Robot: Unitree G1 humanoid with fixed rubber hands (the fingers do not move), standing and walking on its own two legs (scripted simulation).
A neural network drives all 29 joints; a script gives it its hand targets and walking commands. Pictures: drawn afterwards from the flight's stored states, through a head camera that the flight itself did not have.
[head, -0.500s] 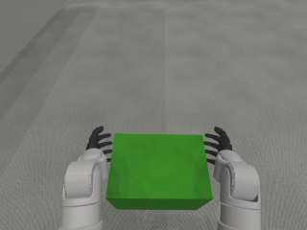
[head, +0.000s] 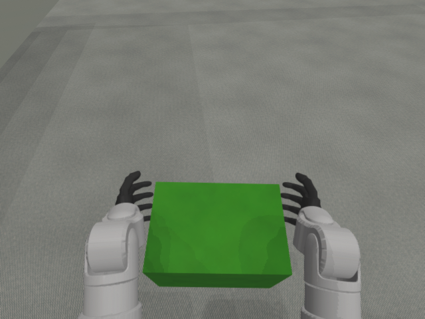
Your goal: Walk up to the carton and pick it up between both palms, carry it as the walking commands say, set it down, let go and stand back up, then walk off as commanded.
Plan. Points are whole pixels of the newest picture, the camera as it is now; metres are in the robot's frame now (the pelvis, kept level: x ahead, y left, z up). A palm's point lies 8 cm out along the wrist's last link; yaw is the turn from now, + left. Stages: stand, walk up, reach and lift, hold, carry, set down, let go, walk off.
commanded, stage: carry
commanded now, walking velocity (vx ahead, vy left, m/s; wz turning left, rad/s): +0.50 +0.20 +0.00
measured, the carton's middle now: (216, 238) +0.29 +0.00 -0.01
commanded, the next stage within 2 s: none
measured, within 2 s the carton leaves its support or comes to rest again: neither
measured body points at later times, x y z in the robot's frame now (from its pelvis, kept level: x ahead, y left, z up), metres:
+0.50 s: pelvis +0.32 +0.13 +0.00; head +0.36 +0.13 +0.45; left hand +0.62 +0.29 +0.06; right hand +0.62 -0.02 +0.07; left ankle +0.35 +0.23 -0.73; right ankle +0.19 -0.01 -0.65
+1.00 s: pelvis +0.52 +0.17 +0.02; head +0.54 +0.17 +0.47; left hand +0.81 +0.35 +0.09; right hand +0.83 +0.04 +0.10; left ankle +0.38 +0.22 -0.69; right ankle +0.49 +0.06 -0.72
